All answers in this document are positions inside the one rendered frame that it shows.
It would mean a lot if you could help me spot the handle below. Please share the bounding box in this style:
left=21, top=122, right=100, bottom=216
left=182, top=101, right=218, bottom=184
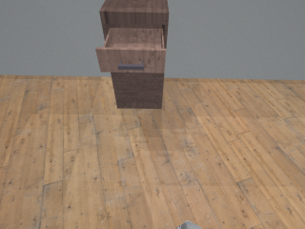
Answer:
left=118, top=60, right=144, bottom=71

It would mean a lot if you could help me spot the drawer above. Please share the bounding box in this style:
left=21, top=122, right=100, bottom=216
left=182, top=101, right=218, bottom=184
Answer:
left=95, top=28, right=167, bottom=73

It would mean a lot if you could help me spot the cabinet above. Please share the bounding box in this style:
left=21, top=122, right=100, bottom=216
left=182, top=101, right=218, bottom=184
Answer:
left=99, top=0, right=170, bottom=109

